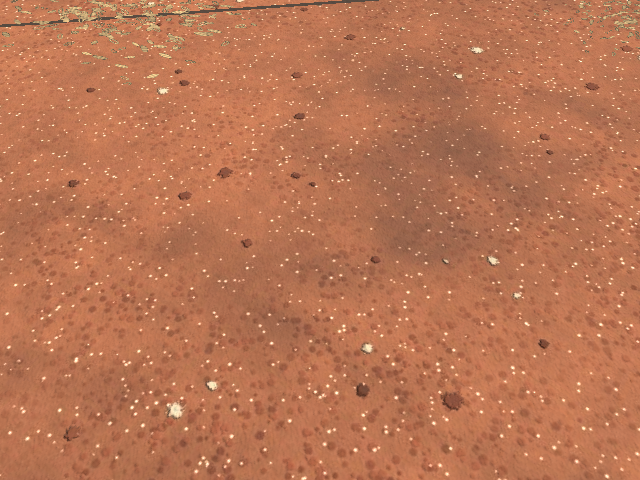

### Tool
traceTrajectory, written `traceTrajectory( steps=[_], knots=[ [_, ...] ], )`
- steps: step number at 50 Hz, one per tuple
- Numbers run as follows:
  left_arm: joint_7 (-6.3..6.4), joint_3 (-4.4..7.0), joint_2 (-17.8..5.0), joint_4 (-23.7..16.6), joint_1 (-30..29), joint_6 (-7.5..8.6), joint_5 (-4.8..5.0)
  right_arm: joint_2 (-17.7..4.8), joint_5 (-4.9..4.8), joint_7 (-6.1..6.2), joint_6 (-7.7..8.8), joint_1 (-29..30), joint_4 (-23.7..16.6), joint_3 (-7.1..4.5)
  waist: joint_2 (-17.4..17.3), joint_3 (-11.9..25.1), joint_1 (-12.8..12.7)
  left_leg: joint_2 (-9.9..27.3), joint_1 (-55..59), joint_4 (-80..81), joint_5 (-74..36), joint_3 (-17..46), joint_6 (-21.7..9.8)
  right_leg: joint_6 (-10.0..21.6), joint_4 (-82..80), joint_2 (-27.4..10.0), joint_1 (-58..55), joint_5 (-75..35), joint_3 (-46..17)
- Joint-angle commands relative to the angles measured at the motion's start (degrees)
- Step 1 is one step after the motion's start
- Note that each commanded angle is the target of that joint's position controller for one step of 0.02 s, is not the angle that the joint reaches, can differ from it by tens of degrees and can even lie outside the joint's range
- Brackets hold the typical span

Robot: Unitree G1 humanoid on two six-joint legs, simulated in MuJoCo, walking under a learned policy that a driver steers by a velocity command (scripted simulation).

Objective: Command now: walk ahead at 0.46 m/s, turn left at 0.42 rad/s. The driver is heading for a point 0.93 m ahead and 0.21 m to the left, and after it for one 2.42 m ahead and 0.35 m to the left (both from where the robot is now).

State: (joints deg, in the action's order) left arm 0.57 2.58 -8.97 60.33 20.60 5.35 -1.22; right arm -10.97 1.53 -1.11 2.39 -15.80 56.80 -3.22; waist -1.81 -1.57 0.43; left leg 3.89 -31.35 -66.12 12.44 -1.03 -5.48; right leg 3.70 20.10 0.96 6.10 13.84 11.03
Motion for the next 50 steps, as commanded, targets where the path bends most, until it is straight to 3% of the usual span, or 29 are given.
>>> traceTrajectory(
  steps=[1,5,9,12,13,14,15,16,17,18,19,20,22,24,26,32,37,39,40,42,43,44,45,46,47,48,50],
  knots=[
    [0.64,0.58,-5.6,-1.31,4.33,1.33,-0.11,-0.1,0.03,-0.71,-1.07,-0.5,-2.6,-0.39,4.66,-5.43,0.75,1.89,-9.29,1.64,-5.38,0.9,0.2,3.82,-13.14,-16.05,-0.21,-10.1,-8.96],
    [1.07,0.11,-5.01,-1.44,5.51,1.69,-0.01,0.65,0.06,-1.68,-0.79,9.84,-6.85,0.03,5.26,-7.15,-0.48,0.76,-9.04,16.67,-11.63,-2.6,0.72,3.92,-12.65,-14.65,-1.24,-18.02,-2.31],
    [1.62,0.64,-7.16,-0.74,7.86,1.66,0.19,-0.02,0.25,-2.33,-0.62,15.88,-9.93,0.09,5.39,-7.22,-1.49,-1.25,-4.49,27.88,-10.88,-7.42,-1.12,3.6,-10.53,-16.05,-6.91,-29.95,1.79],
    [2.1,1.36,-9.34,-0.83,7.22,1.02,-0.03,-1.98,0.44,-1.78,-0.61,11.27,-9.23,-0.91,7.73,-2.72,1.27,-6.06,2.95,29.3,-4.48,-10.52,-4.67,2.75,0.79,-16.48,-12.57,-56.72,4.9],
    [2.13,1.75,-10.28,-1.25,6.44,0.49,-0.25,-3.12,0.52,-1.56,-0.58,6.6,-8.04,-1.5,8.53,0.08,3.33,-7.93,7.6,29.63,-1.48,-10.86,-6.07,2.85,8.4,-16.65,-13.07,-61.59,5.33],
    [1.84,2.12,-11.33,-1.93,5.81,-0.02,-0.18,-4.7,0.67,-1.35,-0.38,1.12,-6.42,-2.27,8.65,3.52,5.37,-9.49,14.36,31.88,0.13,-10.27,-7.39,2.82,18.05,-16.85,-11.54,-59.69,5.01],
    [1.26,2.35,-11.92,-2.91,4.69,-0.31,0.02,-7.09,1.17,-0.87,0.0,-5.77,-4.34,-3.47,6.18,7.2,9.08,-9.27,25.42,37.38,-0.31,-7.04,-9.11,1.44,31.95,-15.71,-4.87,-48.96,5.46],
    [0.57,1.53,-7.51,-5.66,4.87,-0.37,0.62,-12.74,1.72,-0.22,0.1,-8.25,-4.42,-5.09,-2.42,12.18,8.48,5.52,39.75,39.23,6.85,13.61,-14.02,-0.59,52.2,-10.54,12.92,-12.8,4.86],
    [-0.42,1.5,-6.61,-10.32,2.81,0.13,1.28,-16.42,0.72,-0.46,-0.53,-6.91,-5.57,-5.71,-8.46,16.37,5.37,15.92,47.95,49.08,7.22,44.29,-21.35,-2.61,67.04,1.3,30.53,16.79,-5.67],
    [-0.71,1.78,-8.97,-12.19,-5.0,0.83,0.89,-15.17,-0.03,-0.07,-0.99,-5.52,-5.34,-5.23,-0.23,9.94,5.85,14.5,44.0,52.07,6.28,37.7,-18.43,-1.77,65.84,-3.04,37.24,10.28,-12.4],
    [-0.85,1.44,-8.58,-12.81,-5.68,1.61,1.17,-12.6,-0.52,0.36,-0.8,-2.89,-5.36,-4.52,1.88,4.69,3.88,13.46,36.96,52.74,0.89,31.04,-16.26,-1.46,61.11,-5.28,36.76,4.99,-12.32],
    [-0.6,1.47,-8.25,-11.72,-4.35,1.7,0.82,-10.2,-0.5,0.53,-0.38,-0.39,-5.68,-3.87,5.64,1.95,1.08,10.56,30.92,53.28,-6.62,25.65,-13.64,-1.56,55.77,-7.16,33.25,2.86,-12.57],
    [-0.61,1.4,-7.5,-11.36,-2.09,-0.48,-1.2,-7.73,-1.33,1.04,0.74,1.48,-6.16,-2.84,4.58,1.8,-1.97,6.15,24.22,53.75,-15.84,18.58,-11.76,-3.19,50.23,-8.63,26.73,2.63,-13.1],
    [-1.14,1.37,-7.12,-12.26,-2.99,-2.23,-1.73,-8.7,-1.9,1.13,1.89,-0.65,-5.76,-2.77,3.27,1.65,-2.5,4.07,22.6,54.0,-21.0,15.88,-11.58,-4.84,46.46,-8.67,26.45,2.57,-12.18],
    [-1.48,1.25,-7.18,-13.92,-6.91,-3.06,-1.62,-9.95,-1.81,1.08,2.23,-3.23,-5.51,-2.91,1.75,0.58,-1.55,2.92,22.54,54.86,-22.21,14.35,-10.55,-5.99,41.96,-8.67,29.27,-1.34,-11.02],
    [-2.25,0.79,-7.59,-18.0,-18.82,-3.26,-1.12,-8.71,-1.59,0.99,2.34,-11.13,-4.18,-1.95,-1.7,-1.06,3.22,2.33,30.79,55.42,-27.42,12.6,-5.54,-5.15,27.18,-7.45,35.36,-13.84,-9.41],
    [-2.79,-0.05,-7.44,-21.26,-26.76,-2.43,-0.5,-9.31,-0.71,1.72,2.53,-13.92,-3.6,-1.41,-2.31,-3.09,5.51,4.16,37.08,54.31,-30.86,12.51,-5.93,-2.82,16.69,-4.62,34.64,-14.72,-7.59],
    [-2.77,0.04,-8.22,-21.87,-26.11,-1.97,-0.26,-10.29,-0.38,2.1,2.68,-13.1,-3.5,-1.43,-2.76,-3.47,4.19,5.79,38.48,53.11,-35.02,12.63,-5.67,-0.96,13.07,-3.53,31.04,-12.43,-7.8],
    [-2.56,0.29,-8.84,-21.23,-23.11,-1.75,-0.16,-10.87,-0.3,2.24,2.82,-11.51,-3.7,-1.47,-2.95,-2.87,2.25,5.96,38.0,51.17,-40.67,11.76,-4.8,0.16,11.23,-2.41,26.32,-10.37,-7.68],
    [-1.38,1.44,-11.22,-17.71,-11.63,-1.31,0.16,-12.28,0.14,2.15,2.99,-9.72,-3.65,-1.72,-3.09,2.74,-2.74,4.85,38.05,39.27,-54.68,10.31,-3.31,2.29,9.19,1.45,12.94,-5.84,-6.72],
    [-0.65,2.04,-12.22,-15.05,-2.55,-0.84,-0.29,-12.24,-0.13,1.94,2.97,-8.85,-3.77,-1.66,-1.29,7.63,-7.12,2.65,33.74,27.99,-50.34,8.39,-2.54,3.72,6.1,0.07,1.22,-8.52,-7.7],
    [0.18,2.98,-16.39,-13.79,6.53,-0.57,-1.77,-9.14,-0.55,1.7,3.13,-10.18,-5.45,-0.81,5.04,15.24,-9.25,-1.03,23.27,11.08,-29.96,6.23,-1.95,6.26,6.76,-12.62,-12.69,-3.54,-21.35],
    [-0.57,4.23,-20.88,-12.97,6.51,-0.86,-2.44,-4.42,-3.09,1.32,2.86,-19.27,-4.9,-0.22,19.45,19.88,-4.02,-12.35,4.03,-8.01,16.54,3.61,0.48,15.0,-0.5,-26.14,-24.0,-2.69,-50.21],
    [-1.37,3.31,-15.74,-13.51,1.58,-1.49,-0.28,-9.25,-0.96,1.65,2.55,-15.48,-4.35,-0.83,8.86,13.93,-2.96,-8.43,-0.95,-11.47,14.11,8.38,-0.63,13.42,-4.33,-23.32,-17.69,4.71,-52.18],
    [-1.55,2.3,-11.89,-14.4,-4.11,-1.42,0.29,-9.24,-0.72,1.3,2.57,-9.79,-5.64,-0.91,4.51,5.57,-1.77,-5.74,-1.93,-9.19,8.56,7.73,-0.42,11.92,-5.32,-21.29,-8.91,4.14,-41.52],
    [-1.72,1.71,-9.82,-14.15,-5.89,-1.05,-0.09,-8.14,-0.62,0.99,2.64,-6.91,-6.35,-0.55,1.87,2.37,-1.21,-3.88,-0.92,-6.18,5.75,7.01,-0.23,10.51,-6.85,-18.47,-3.57,-2.07,-35.05],
    [-1.36,0.97,-8.32,-12.36,-5.19,-0.36,0.09,-6.86,0.4,0.19,1.5,-6.83,-6.51,-0.28,4.66,1.08,0.9,-1.47,2.54,-1.53,4.08,5.73,0.64,7.98,-8.99,-14.15,1.73,-9.86,-26.35]
  ],
)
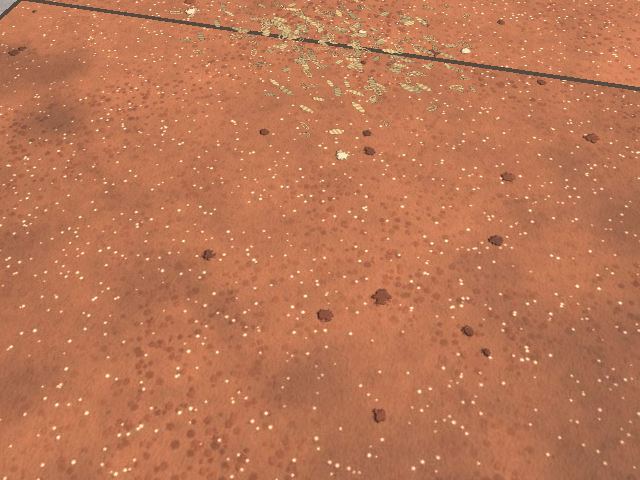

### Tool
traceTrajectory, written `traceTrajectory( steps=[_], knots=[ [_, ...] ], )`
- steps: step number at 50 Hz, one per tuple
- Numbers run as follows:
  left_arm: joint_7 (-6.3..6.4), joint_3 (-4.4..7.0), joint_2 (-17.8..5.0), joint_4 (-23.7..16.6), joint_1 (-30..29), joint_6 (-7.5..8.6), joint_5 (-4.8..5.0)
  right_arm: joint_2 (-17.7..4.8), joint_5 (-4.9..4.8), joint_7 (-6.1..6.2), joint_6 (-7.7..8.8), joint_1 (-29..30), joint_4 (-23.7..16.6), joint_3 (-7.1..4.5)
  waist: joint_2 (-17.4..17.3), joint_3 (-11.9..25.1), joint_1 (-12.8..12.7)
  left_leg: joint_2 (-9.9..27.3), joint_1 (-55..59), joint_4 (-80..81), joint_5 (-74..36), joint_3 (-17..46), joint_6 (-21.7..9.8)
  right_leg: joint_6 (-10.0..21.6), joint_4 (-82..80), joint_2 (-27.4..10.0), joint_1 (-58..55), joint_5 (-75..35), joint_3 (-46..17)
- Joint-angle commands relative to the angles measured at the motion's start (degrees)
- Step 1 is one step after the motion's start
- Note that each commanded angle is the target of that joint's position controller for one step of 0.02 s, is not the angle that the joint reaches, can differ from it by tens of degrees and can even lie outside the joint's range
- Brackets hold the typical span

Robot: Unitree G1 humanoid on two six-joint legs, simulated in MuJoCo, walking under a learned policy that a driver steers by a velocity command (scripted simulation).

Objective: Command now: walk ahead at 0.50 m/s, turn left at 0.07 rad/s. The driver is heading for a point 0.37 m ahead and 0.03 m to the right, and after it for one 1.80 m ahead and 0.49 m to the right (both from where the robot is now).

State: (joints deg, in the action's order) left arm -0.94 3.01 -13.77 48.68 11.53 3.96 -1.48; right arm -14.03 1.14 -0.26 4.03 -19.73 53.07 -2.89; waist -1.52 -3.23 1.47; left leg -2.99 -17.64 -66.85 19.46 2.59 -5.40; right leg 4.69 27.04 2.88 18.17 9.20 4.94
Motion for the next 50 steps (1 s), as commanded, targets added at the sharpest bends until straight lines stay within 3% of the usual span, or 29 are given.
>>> traceTrajectory(
  steps=[1,3,8,14,17,19,20,21,22,23,25,26,28,30,35,42,44,45,46,47,48,50],
  knots=[
    [0.12,0.47,-3.62,0.18,5.27,1.5,0.53,-3.15,0.96,-1.0,-0.64,-3.36,-2.6,-0.49,5.46,3.09,0.2,5.64,-10.24,0.39,-3.42,1.34,1.02,6.88,-16.52,-15.48,-9.72,-8.51,-18.49],
    [0.05,0.69,-4.66,1.58,7.83,2.23,1.0,-2.5,1.19,-1.46,-1.24,-2.05,-2.88,-0.3,5.32,2.69,0.47,6.52,-12.34,2.34,-4.63,-0.22,1.91,7.32,-17.85,-14.83,-9.88,-12.0,-15.71],
    [0.09,0.6,-5.11,3.72,12.84,2.16,1.31,-2.21,0.99,-1.95,-1.6,10.65,-6.78,0.27,4.9,-0.74,-1.93,9.05,-21.15,13.52,-13.99,-3.62,4.26,6.72,-20.9,-12.82,-12.73,-14.95,-10.91],
    [0.64,0.2,-4.96,5.89,17.73,1.96,1.03,-0.7,0.52,-1.88,-1.04,21.16,-9.77,1.36,5.16,-2.06,-4.77,6.52,-18.0,29.75,-19.87,-6.35,4.21,5.68,-17.91,-12.67,-17.66,-25.73,-8.14],
    [1.25,0.07,-5.51,6.62,17.5,1.43,0.61,-0.92,0.46,-1.08,-0.04,19.46,-9.24,1.33,6.2,-0.69,-3.56,3.49,-11.75,34.15,-17.45,-5.97,3.1,4.53,-10.24,-12.92,-19.66,-41.0,-8.77],
    [1.61,0.4,-6.8,5.83,14.56,1.28,0.86,-3.4,0.71,-0.17,0.95,11.33,-6.38,0.44,6.92,2.87,-0.12,1.26,-2.42,39.06,-17.13,-5.12,1.67,2.68,-1.85,-11.71,-20.27,-45.57,-10.35],
    [1.59,0.51,-7.21,5.16,12.67,1.19,1.75,-5.04,1.34,0.44,1.89,4.93,-4.5,-0.14,5.02,6.2,3.15,2.74,7.41,44.36,-26.27,-4.65,0.68,1.24,7.02,-9.24,-16.93,-41.01,-9.16],
    [1.73,-0.02,-5.41,2.61,12.26,1.4,2.8,-9.52,2.77,1.26,2.62,-2.41,-3.52,-1.13,0.37,13.86,4.76,14.25,23.11,39.73,-49.98,3.75,-1.51,-0.21,20.78,-6.34,-6.2,-20.46,-8.0],
    [2.48,-1.04,1.0,2.43,21.87,0.61,4.9,-13.15,2.57,0.71,1.97,-2.83,-4.92,-2.04,-11.68,24.88,0.94,33.12,38.5,34.2,-79.32,19.15,-10.62,-1.66,40.83,2.23,8.01,28.55,-3.61],
    [3.36,0.61,-4.87,4.07,21.57,-0.86,3.28,-10.72,-0.55,0.3,0.76,-2.67,-5.95,-2.0,-4.88,28.07,2.09,31.01,34.43,35.91,-76.58,18.83,-12.03,-1.46,46.08,0.88,9.13,28.13,-7.77],
    [2.61,1.16,-4.24,2.86,14.46,-2.08,1.24,-3.74,-0.55,0.94,0.14,6.53,-7.4,-0.02,-2.75,12.87,-0.97,24.33,18.39,43.78,-55.78,8.57,-8.11,-2.61,43.83,-3.38,11.95,20.48,-7.42],
    [1.94,1.47,-3.93,2.48,12.65,-2.88,0.42,-2.49,-0.45,1.53,0.04,7.83,-7.38,0.43,-3.98,8.56,-1.85,21.96,12.67,46.59,-50.67,5.25,-6.62,-3.32,42.06,-4.57,11.2,17.88,-7.32],
    [0.96,1.65,-2.55,2.43,14.08,-4.84,-0.33,-3.09,-0.41,2.27,-0.1,8.24,-7.3,0.32,-4.87,7.22,-3.72,20.02,5.17,49.51,-46.31,0.32,-6.28,-4.52,41.91,-4.29,6.64,14.57,-5.78],
    [0.83,1.9,-2.12,1.73,14.12,-6.02,-0.09,-4.24,-0.04,2.35,0.12,8.84,-7.69,-0.05,-4.14,8.16,-4.91,20.3,2.92,50.59,-42.49,-2.18,-7.49,-5.0,42.08,-3.93,6.27,13.02,-5.1],
    [-0.2,1.84,-2.86,-2.38,6.22,-8.04,-0.61,-5.16,0.41,2.54,-1.17,8.93,-7.9,-0.5,-5.92,5.69,-3.63,20.32,1.26,54.18,-16.85,-5.35,-7.2,-5.26,31.09,-6.16,8.83,8.25,-3.77],
    [-1.29,1.51,-3.93,-7.46,0.11,-7.93,0.27,-9.27,0.78,1.58,-3.35,6.62,-7.83,-2.19,-6.19,6.26,-0.57,23.85,4.36,50.36,-8.79,-6.95,-5.71,-3.24,15.95,-4.92,2.19,14.54,0.36],
    [-1.22,1.51,-3.65,-7.72,2.36,-7.13,0.53,-10.34,0.34,1.37,-4.05,7.12,-7.8,-2.72,-4.78,6.55,-2.11,23.35,3.3,45.48,-9.68,-9.24,-2.49,-1.8,6.04,-3.73,-3.9,10.71,1.25],
    [-0.91,1.81,-4.75,-6.94,4.74,-6.45,0.51,-9.77,0.56,1.14,-4.57,5.2,-7.1,-2.91,-1.21,6.49,-2.73,21.57,0.81,40.52,-8.34,-11.3,0.99,-0.82,-1.27,-3.59,-8.37,6.86,-1.43],
    [-0.14,2.75,-9.28,-7.04,6.15,-5.61,-0.15,-6.55,0.64,0.57,-5.17,3.21,-7.45,-2.43,11.75,5.13,-2.51,15.39,-6.02,26.56,1.41,-16.58,5.46,1.41,-12.01,-13.98,-11.09,3.18,-16.91],
    [0.29,4.74,-17.44,-7.78,6.26,-5.61,0.02,-3.87,-0.18,1.21,-5.71,7.51,-11.76,-1.51,22.14,0.21,-3.44,4.75,-18.67,17.78,16.91,-13.4,8.64,9.88,-13.99,-25.48,-8.21,-11.92,-34.52],
    [0.88,4.73,-14.83,-7.02,8.56,-5.64,-0.12,-5.86,0.51,1.51,-6.52,10.85,-11.76,-1.73,11.8,0.48,-5.01,6.14,-18.15,8.86,15.19,-5.84,8.58,12.15,-11.87,-24.23,-7.64,-16.78,-29.55],
    [1.37,3.23,-10.68,-8.25,1.2,-5.83,0.2,-5.01,-0.81,1.13,-6.28,7.87,-10.26,-1.73,8.62,1.56,-0.49,6.27,-16.75,7.47,5.42,-2.56,7.5,9.0,-10.81,-16.98,-6.85,-14.6,-20.15]
  ],
)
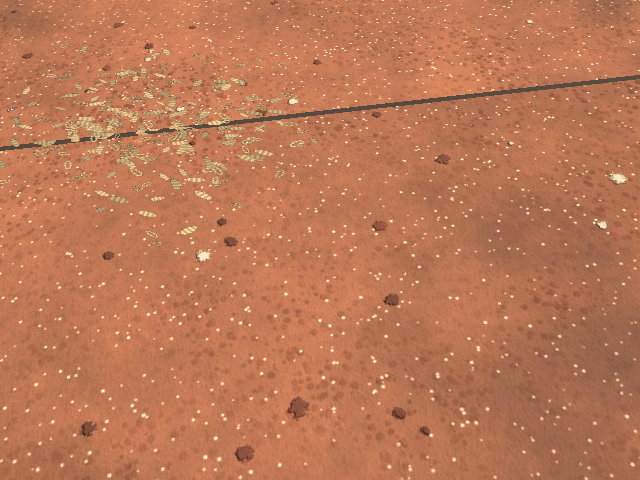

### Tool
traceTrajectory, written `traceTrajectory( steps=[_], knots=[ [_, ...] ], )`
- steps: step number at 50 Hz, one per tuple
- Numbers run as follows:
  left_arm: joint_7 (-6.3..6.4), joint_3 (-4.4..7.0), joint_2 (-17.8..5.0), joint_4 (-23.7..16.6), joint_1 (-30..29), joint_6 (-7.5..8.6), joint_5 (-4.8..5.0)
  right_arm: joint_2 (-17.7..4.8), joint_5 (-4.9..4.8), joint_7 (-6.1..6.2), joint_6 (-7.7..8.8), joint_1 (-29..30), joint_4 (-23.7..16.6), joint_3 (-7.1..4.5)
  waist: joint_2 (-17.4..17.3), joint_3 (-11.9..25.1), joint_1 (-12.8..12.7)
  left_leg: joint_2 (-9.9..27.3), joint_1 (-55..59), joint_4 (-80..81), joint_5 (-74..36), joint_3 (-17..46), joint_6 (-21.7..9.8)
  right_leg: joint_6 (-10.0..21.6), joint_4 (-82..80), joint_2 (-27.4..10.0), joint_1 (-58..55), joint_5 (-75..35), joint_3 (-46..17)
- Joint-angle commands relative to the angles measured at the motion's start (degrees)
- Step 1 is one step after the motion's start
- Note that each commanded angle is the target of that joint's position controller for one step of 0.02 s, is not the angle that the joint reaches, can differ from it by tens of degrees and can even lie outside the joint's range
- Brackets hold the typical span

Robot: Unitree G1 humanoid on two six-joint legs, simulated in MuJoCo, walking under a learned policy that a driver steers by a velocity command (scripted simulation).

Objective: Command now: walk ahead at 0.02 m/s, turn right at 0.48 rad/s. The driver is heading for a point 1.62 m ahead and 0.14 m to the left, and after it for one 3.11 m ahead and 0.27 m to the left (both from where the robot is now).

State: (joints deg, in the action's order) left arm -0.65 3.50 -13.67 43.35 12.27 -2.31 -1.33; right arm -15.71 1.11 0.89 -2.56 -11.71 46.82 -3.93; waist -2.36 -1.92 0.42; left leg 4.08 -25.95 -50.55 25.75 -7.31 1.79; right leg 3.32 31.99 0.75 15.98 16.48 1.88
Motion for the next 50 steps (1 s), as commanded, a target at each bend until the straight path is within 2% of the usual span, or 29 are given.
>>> traceTrajectory(
  steps=[1,2,4,6,11,13,15,16,17,18,19,20,22,24,27,35,36,37,38,39,40,41,42,43,45,47,48,49,50],
  knots=[
    [1.24,2.28,-9.47,-3.97,-2.39,0.6,0.51,-4.42,0.09,-0.07,0.62,-1.1,-3.38,-1.07,10.38,1.73,1.24,-1.37,-8.03,-9.55,-3.9,7.02,-0.27,9.35,-15.08,-12.87,-6.3,-24.37,-14.89],
    [1.19,1.69,-7.69,-4.49,-3.34,0.84,0.69,-4.87,0.81,-0.23,0.72,-2.65,-2.44,-1.25,9.75,4.0,1.45,-2.01,-6.45,-11.14,-5.15,6.53,-0.38,9.44,-14.21,-11.81,-7.62,-29.37,-13.23],
    [1.02,1.26,-6.97,-4.13,-1.62,1.41,0.94,-4.15,0.46,-0.44,0.42,-3.02,-2.3,-1.15,7.31,6.04,1.0,-2.33,-5.03,-10.94,-5.33,6.7,-0.17,9.85,-13.59,-12.12,-9.78,-32.95,-12.66],
    [1.16,1.15,-7.28,-3.32,0.15,1.76,0.74,-2.99,0.0,-0.4,-0.12,-2.07,-2.66,-0.65,7.48,5.29,0.1,-2.08,-4.54,-6.05,-4.84,7.09,0.07,10.0,-13.87,-12.66,-11.48,-30.82,-13.43],
    [1.23,0.7,-7.97,-1.93,0.88,1.56,-0.07,-2.37,-0.32,0.07,-0.51,-0.8,-3.0,0.16,9.69,3.52,-1.84,-3.13,3.76,7.61,-1.79,6.55,-1.12,10.02,-13.29,-12.72,-9.07,-24.96,-14.89],
    [1.13,0.52,-8.25,-1.37,0.19,1.47,-0.23,-2.39,-0.78,0.5,-0.23,-1.68,-2.67,0.29,9.61,3.34,-1.71,-3.98,7.87,12.8,-1.67,6.05,-1.84,9.82,-12.39,-12.75,-7.41,-25.57,-15.95],
    [1.35,0.08,-7.9,-0.9,-1.95,1.42,0.36,-1.28,-0.84,0.88,0.46,-4.59,-1.43,0.7,7.85,3.51,0.63,-4.56,14.8,25.01,-9.34,5.25,-2.68,7.63,-10.26,-11.36,-5.24,-24.39,-15.79],
    [1.52,-0.32,-6.97,-0.67,-2.14,1.57,0.69,-1.3,-0.34,1.07,1.24,-5.66,-0.95,0.97,6.01,3.83,1.33,-2.54,20.64,32.3,-17.78,7.76,-3.18,4.93,-9.57,-10.29,-2.02,-20.6,-15.68],
    [1.42,-1.21,-4.2,-0.95,-1.12,1.93,0.82,-3.93,0.75,1.36,2.23,-6.01,-1.03,0.86,0.36,5.18,-0.05,5.19,24.39,36.01,-20.78,16.42,-4.43,1.88,-6.34,-7.02,0.64,-14.18,-13.38],
    [1.18,-1.44,-2.75,-0.31,1.64,1.81,1.29,-7.58,0.11,1.06,2.61,-0.81,-1.95,0.41,-5.45,2.77,-4.34,10.45,18.34,35.36,-27.86,21.42,-7.81,0.07,-8.1,0.02,-0.33,-3.46,-8.04],
    [1.27,-1.47,-4.06,1.35,1.02,1.34,0.41,-5.21,-0.34,0.32,2.79,1.38,-1.95,0.85,-5.71,2.26,-3.34,10.29,12.6,34.79,-24.27,20.14,-8.86,-0.64,-9.75,-0.76,-6.89,-2.29,-7.33],
    [1.13,-1.3,-4.78,2.12,0.1,1.29,0.3,-3.3,-0.25,-0.09,3.04,2.18,-1.87,1.44,-5.56,1.48,-2.88,7.32,11.68,35.19,-19.66,18.1,-7.1,-0.71,-11.07,-1.19,-8.91,-5.82,-8.29],
    [0.91,-0.79,-6.36,3.35,-0.78,1.7,0.44,-3.52,-0.46,0.25,3.23,0.45,-0.66,1.46,-5.34,0.91,-1.41,3.58,13.08,35.63,-16.16,15.25,-4.88,-0.58,-11.04,-2.43,-9.16,-10.8,-8.97],
    [1.08,-1.05,-5.56,4.95,0.06,2.2,0.51,-3.55,-0.79,0.62,3.34,-1.19,0.8,1.38,-2.66,0.94,-1.04,2.87,15.6,35.07,-16.47,14.42,-4.91,-0.82,-11.88,-3.13,-7.43,-11.61,-9.4],
    [1.56,-1.41,-4.43,7.69,0.61,2.43,0.66,-2.71,-0.61,0.63,3.24,-1.67,2.24,1.58,0.87,0.01,-0.5,2.66,16.63,34.88,-14.67,14.11,-5.32,-1.36,-13.48,-3.33,-5.88,-10.47,-9.81],
    [2.0,-1.74,-4.33,13.58,2.0,2.6,0.72,-2.42,-0.58,0.64,3.4,-1.85,6.76,1.88,2.63,-0.48,-0.44,1.9,17.04,35.24,-14.02,13.73,-5.52,-1.55,-14.98,-4.05,-6.13,-10.44,-10.19],
    [2.04,-1.87,-4.09,14.36,2.71,2.56,0.68,-2.53,-0.53,0.61,3.35,-2.52,7.47,1.87,2.12,0.74,-0.36,1.54,17.4,36.02,-8.4,13.9,-5.7,-1.38,-14.74,-3.36,-6.47,-6.33,-9.61],
    [2.06,-1.71,-4.49,14.64,2.85,2.43,0.56,-3.77,-0.5,0.58,3.07,-3.14,8.0,1.36,0.98,0.23,-0.16,1.05,17.02,36.29,-0.32,14.49,-6.43,-0.9,-12.47,-1.71,-4.94,-0.04,-8.15],
    [1.95,-1.47,-4.95,14.59,2.89,2.24,0.24,-5.11,-0.46,0.5,2.67,-3.89,8.3,0.81,-0.92,-0.75,0.21,1.59,16.21,37.14,9.22,16.42,-7.88,-0.25,-9.11,0.2,-1.94,7.69,-6.29],
    [1.69,-1.39,-4.95,14.12,1.9,2.09,-0.2,-5.85,-0.43,0.37,2.29,-5.27,8.68,0.45,-2.48,-3.07,0.92,3.8,15.54,39.54,17.24,20.0,-9.73,0.18,-5.38,1.43,2.72,11.87,-4.9],
    [1.3,-1.67,-3.55,13.51,1.07,2.14,-0.67,-6.84,-0.43,0.32,2.09,-6.81,9.39,-0.04,-4.95,-5.09,1.37,7.73,15.35,42.63,22.39,24.85,-12.1,0.1,-0.47,2.16,5.6,10.93,-1.93],
    [0.91,-1.97,-2.59,12.94,0.51,2.44,-1.05,-6.75,-0.51,0.32,2.11,-7.2,9.82,-0.3,-5.97,-6.77,1.23,11.63,14.57,45.28,22.81,28.75,-14.13,0.05,4.55,0.56,7.66,7.37,-0.38],
    [0.64,-1.86,-2.91,12.46,-0.1,2.88,-1.0,-5.88,-0.33,0.18,2.43,-7.37,10.0,-0.26,-4.94,-7.2,1.18,13.38,14.27,46.69,19.89,30.29,-15.17,0.09,8.05,-1.0,8.93,6.58,-0.72],
    [0.35,-1.64,-3.42,12.3,0.07,3.38,-0.81,-5.76,0.04,0.02,2.92,-7.02,9.99,-0.34,-3.89,-6.55,0.69,13.57,15.82,46.8,16.11,29.81,-15.43,0.18,10.28,-1.96,10.4,7.74,-1.29],
    [-0.29,-1.47,-3.31,12.31,1.03,4.42,-0.44,-5.93,-0.16,-0.23,3.9,-5.66,9.91,-0.55,-3.16,-5.23,-0.48,11.31,16.91,45.52,10.39,25.05,-14.41,0.51,8.0,-2.38,8.95,7.56,-0.57],
    [-0.28,-1.4,-2.48,12.83,3.16,5.16,-0.02,-6.05,-0.57,-0.52,4.36,-4.11,9.98,-0.74,-3.87,-5.05,-2.09,8.23,11.89,42.86,7.77,19.89,-12.97,1.02,-0.1,-1.03,-0.13,4.15,1.84],
    [-0.09,-1.37,-1.69,14.26,6.75,5.38,0.05,-5.95,-0.79,-0.63,4.32,-3.2,9.92,-0.82,-3.01,-4.84,-3.75,6.38,7.62,39.82,8.29,17.32,-12.31,1.13,-5.47,0.53,-7.47,0.29,3.81],
    [0.27,-1.06,-2.01,16.15,11.26,5.56,-0.02,-5.37,-0.58,-0.69,4.32,-2.87,9.7,-0.78,-0.89,-4.32,-5.1,4.08,2.68,34.79,9.18,15.26,-11.62,1.15,-8.62,1.99,-14.98,0.72,3.77],
    [0.86,-0.42,-4.38,17.55,16.68,6.03,-0.48,-2.93,-0.17,-0.85,4.66,-1.35,8.6,-0.07,5.7,-3.63,-7.07,0.71,-4.19,24.09,7.14,10.88,-9.97,2.09,-14.49,-4.26,-21.88,7.63,-5.63]
  ],
)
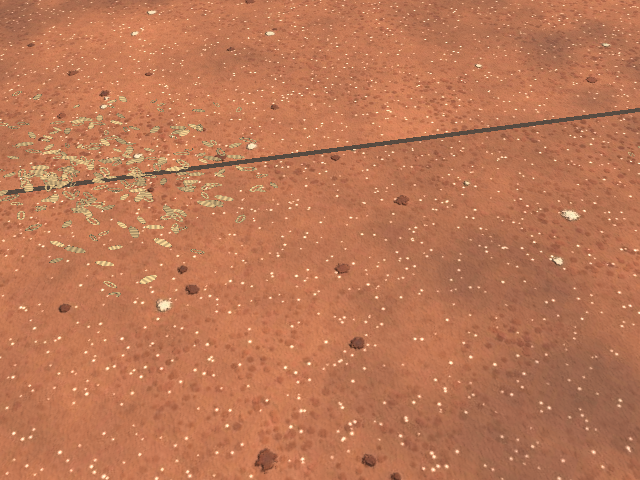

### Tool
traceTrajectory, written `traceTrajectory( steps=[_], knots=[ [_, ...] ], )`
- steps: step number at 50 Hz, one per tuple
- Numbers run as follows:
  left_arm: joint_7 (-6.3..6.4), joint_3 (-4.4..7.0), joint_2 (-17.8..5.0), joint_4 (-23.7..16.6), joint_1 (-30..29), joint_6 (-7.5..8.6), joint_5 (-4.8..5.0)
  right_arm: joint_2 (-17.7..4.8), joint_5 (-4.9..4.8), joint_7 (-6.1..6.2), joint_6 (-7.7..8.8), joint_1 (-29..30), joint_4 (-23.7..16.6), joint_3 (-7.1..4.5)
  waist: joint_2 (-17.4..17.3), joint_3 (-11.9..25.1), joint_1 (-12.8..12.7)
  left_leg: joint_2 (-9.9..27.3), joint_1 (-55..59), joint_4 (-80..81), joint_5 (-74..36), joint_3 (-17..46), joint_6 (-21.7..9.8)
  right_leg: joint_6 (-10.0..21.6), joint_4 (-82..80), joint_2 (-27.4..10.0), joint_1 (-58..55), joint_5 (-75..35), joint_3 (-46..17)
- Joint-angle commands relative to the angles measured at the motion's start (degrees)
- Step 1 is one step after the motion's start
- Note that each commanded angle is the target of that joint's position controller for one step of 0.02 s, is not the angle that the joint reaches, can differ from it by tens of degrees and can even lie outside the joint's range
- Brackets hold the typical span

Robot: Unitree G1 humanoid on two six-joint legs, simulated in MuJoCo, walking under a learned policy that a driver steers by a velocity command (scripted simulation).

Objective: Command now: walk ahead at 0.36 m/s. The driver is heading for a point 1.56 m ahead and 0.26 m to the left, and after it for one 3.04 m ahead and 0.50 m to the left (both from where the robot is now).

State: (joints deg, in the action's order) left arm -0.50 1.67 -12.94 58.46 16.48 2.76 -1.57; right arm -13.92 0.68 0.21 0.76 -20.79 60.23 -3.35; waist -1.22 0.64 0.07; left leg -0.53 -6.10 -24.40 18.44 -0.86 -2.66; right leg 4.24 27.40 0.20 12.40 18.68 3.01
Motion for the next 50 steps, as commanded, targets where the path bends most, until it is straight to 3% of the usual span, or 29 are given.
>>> traceTrajectory(
  steps=[1,2,3,4,6,8,13,17,20,22,23,24,25,26,27,28,29,30,32,35,40,45,48,49,50],
  knots=[
    [1.12,2.63,-10.58,3.06,18.78,1.29,-0.25,0.72,-0.11,-0.77,1.87,9.07,-7.2,0.88,18.34,-3.49,-8.28,-1.84,-33.54,-21.02,12.68,-4.03,-2.75,5.48,-21.68,-18.45,-23.27,24.75,-31.75],
    [1.02,2.92,-11.49,4.04,18.33,0.85,-0.19,-3.63,1.37,-0.99,1.95,10.75,-8.03,-0.1,13.52,-7.91,-6.83,-1.11,-37.43,-30.63,12.61,-0.02,-3.63,9.39,-24.11,-23.01,-16.87,29.19,-40.19],
    [0.85,2.32,-9.06,1.98,12.07,0.95,-0.09,-4.63,1.37,-1.57,2.19,11.24,-8.01,-0.38,6.97,-10.6,-3.31,2.16,-37.93,-34.5,6.52,2.76,-4.07,9.03,-23.01,-20.97,-13.15,26.08,-35.59],
    [0.62,1.91,-7.51,0.7,8.5,1.48,0.24,-3.86,0.96,-2.19,2.59,9.84,-7.02,-0.2,5.14,-9.77,-1.47,3.48,-36.47,-34.65,1.67,3.08,-3.75,7.47,-23.03,-17.97,-11.94,19.54,-30.13],
    [0.81,1.22,-5.47,0.25,7.24,2.54,0.66,-3.53,1.38,-2.78,2.76,8.68,-5.78,-0.23,4.56,-7.39,-0.22,4.92,-34.11,-33.55,-4.4,1.52,-2.13,5.44,-23.23,-13.9,-13.28,4.54,-20.89],
    [0.93,0.77,-4.32,1.69,10.44,3.17,0.73,-2.72,1.6,-2.92,2.23,9.93,-5.96,-0.11,5.02,-6.04,-0.56,4.85,-34.64,-33.85,-7.13,-0.29,-0.72,5.39,-21.92,-12.16,-15.07,-8.19,-15.52],
    [1.15,0.13,-3.63,3.38,14.37,3.23,0.66,-1.24,1.21,-2.72,1.56,21.17,-10.5,0.73,5.76,-8.02,-2.44,4.15,-36.84,-24.99,-11.16,-3.79,1.71,6.51,-20.6,-10.59,-14.38,-26.46,-9.17],
    [1.4,0.18,-4.59,4.03,15.02,3.29,0.51,-0.78,0.56,-2.59,1.65,26.63,-13.21,1.46,7.26,-8.99,-3.17,2.25,-30.11,-13.17,-14.31,-5.89,-0.04,6.39,-20.18,-10.81,-13.88,-33.7,-6.64],
    [1.59,0.5,-5.85,4.09,12.75,3.38,0.52,-2.44,0.5,-1.81,2.07,22.93,-13.06,0.83,7.17,-7.03,-0.24,-0.11,-21.9,-9.02,-12.51,-6.54,-3.48,5.24,-14.75,-12.23,-16.62,-49.92,-4.95],
    [1.73,1.01,-7.24,3.89,10.89,2.98,0.4,-4.78,0.45,-0.83,2.8,9.21,-8.79,-0.57,6.59,0.46,5.64,-3.24,-7.76,-6.03,-10.95,-6.85,-5.77,3.58,1.3,-11.28,-17.5,-61.2,-3.16],
    [1.61,0.98,-7.14,3.5,10.3,2.79,0.6,-6.57,1.11,-0.2,3.26,-0.14,-5.79,-1.53,5.14,5.34,9.31,-0.65,5.18,-3.93,-11.29,-4.2,-7.13,2.73,13.85,-9.24,-10.63,-52.46,-1.98],
    [1.1,0.03,-2.9,1.83,13.35,2.66,1.53,-12.07,2.62,0.31,3.48,-7.97,-4.68,-2.94,-3.42,12.82,9.39,14.85,19.94,-2.31,-0.1,15.16,-10.73,1.41,33.48,-4.15,3.98,-27.12,0.7],
    [0.55,0.4,-1.29,2.05,17.23,2.7,2.34,-13.36,1.64,-0.49,2.75,-6.86,-4.63,-3.35,-12.16,17.58,6.18,24.65,25.26,8.74,3.66,42.79,-17.11,0.49,50.57,5.69,18.01,10.14,-3.39],
    [0.67,1.28,-4.8,0.89,12.22,2.47,1.15,-11.43,0.07,-0.87,2.6,0.8,-5.66,-3.03,-5.39,9.3,3.66,22.25,17.7,11.0,8.88,38.02,-15.88,1.6,53.12,0.99,22.98,5.53,-7.47],
    [0.41,1.36,-4.84,-0.46,6.96,2.73,0.7,-6.72,-0.28,-0.99,3.0,5.71,-6.64,-1.83,-1.04,1.98,2.8,20.41,8.75,12.25,6.94,29.06,-14.49,1.8,50.5,-1.72,23.59,0.37,-6.68],
    [0.23,1.27,-3.48,-0.82,5.07,2.82,0.66,-3.89,0.05,-1.03,3.57,7.5,-6.37,-1.02,1.07,-1.99,1.07,17.64,1.78,14.2,0.82,22.9,-12.6,1.88,46.45,-3.78,21.29,-2.29,-6.36],
    [-0.01,1.36,-2.93,-1.14,4.7,2.24,-0.18,-2.17,0.13,-0.77,4.11,7.22,-5.41,-0.38,0.18,-3.09,-0.57,15.31,-2.37,14.95,-4.33,18.48,-11.04,1.48,43.11,-5.1,18.47,-3.23,-6.54],
    [-0.39,1.16,-1.72,-0.63,5.97,1.41,-0.68,-1.09,0.27,-0.59,4.55,6.58,-4.59,0.09,-0.31,-3.03,-1.85,13.71,-4.76,15.6,-8.0,14.92,-10.09,0.93,41.19,-5.58,15.84,-3.53,-6.28],
    [-0.82,1.12,-0.86,-1.02,5.54,0.35,-0.82,-1.96,0.21,-0.41,5.43,3.15,-3.2,0.12,-0.74,-3.02,-2.48,12.64,-5.38,16.2,-14.71,11.39,-10.22,-0.01,38.63,-5.77,15.95,-4.27,-4.94],
    [-1.18,1.15,-1.58,-3.94,-2.11,-0.51,-0.84,-3.65,-0.03,-0.3,5.66,-0.24,-2.31,0.02,-0.75,-5.4,-1.63,11.54,-3.92,18.56,-16.26,8.03,-10.08,-1.7,32.44,-7.08,22.49,-9.76,-2.98],
    [-1.53,0.41,-0.88,-8.23,-14.17,-0.22,0.12,-3.09,-0.24,-0.2,5.51,-5.67,-1.23,0.66,-1.35,-6.69,1.55,9.24,0.74,18.1,-27.08,3.46,-7.7,-3.03,16.22,-5.59,24.17,-19.01,0.43],
    [-1.34,0.09,-1.2,-10.95,-21.15,0.28,0.34,-3.39,0.46,0.52,5.14,-10.48,0.59,0.82,-2.36,-6.99,3.74,11.37,10.82,14.91,-36.05,2.79,-7.93,-1.25,7.5,-3.13,24.45,-18.45,2.16],
    [-0.93,0.63,-2.37,-11.05,-18.6,1.01,0.34,-4.5,0.91,1.03,4.88,-8.74,0.73,0.55,-3.14,-5.59,1.2,12.81,14.38,8.58,-50.94,1.76,-7.46,1.45,3.96,-0.54,18.49,-11.76,2.9],
    [-0.51,1.15,-3.31,-9.71,-13.97,1.3,0.29,-5.17,1.0,1.11,4.8,-7.95,0.7,0.35,-3.75,-3.17,-0.84,12.73,14.56,3.22,-58.46,1.31,-6.84,2.6,2.98,1.34,12.65,-9.39,3.44],
    [0.0,1.9,-4.45,-6.97,-5.61,1.74,0.12,-5.51,0.84,0.99,4.58,-7.03,0.62,0.27,-3.07,1.01,-4.37,11.54,13.22,-6.04,-60.35,0.21,-5.99,4.05,-0.37,2.9,3.29,-10.51,4.02]
  ],
)
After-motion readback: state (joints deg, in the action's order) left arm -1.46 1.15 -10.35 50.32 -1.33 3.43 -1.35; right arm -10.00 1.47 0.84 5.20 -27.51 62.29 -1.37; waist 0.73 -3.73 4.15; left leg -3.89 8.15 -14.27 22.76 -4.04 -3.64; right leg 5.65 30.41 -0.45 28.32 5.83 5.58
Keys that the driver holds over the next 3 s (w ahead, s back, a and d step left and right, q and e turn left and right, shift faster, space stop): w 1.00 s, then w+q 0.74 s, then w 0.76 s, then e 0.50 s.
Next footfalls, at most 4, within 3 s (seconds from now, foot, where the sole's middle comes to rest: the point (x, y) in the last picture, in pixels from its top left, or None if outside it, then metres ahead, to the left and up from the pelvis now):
0.46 left None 0.39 0.08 -0.78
1.02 right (386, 407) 0.71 -0.09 -0.78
1.56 left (299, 316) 0.97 0.12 -0.78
2.10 right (305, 216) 1.33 0.11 -0.78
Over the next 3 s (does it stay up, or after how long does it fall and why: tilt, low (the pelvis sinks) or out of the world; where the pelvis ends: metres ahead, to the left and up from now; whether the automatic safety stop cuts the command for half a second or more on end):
stays up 1.42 0.28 0.00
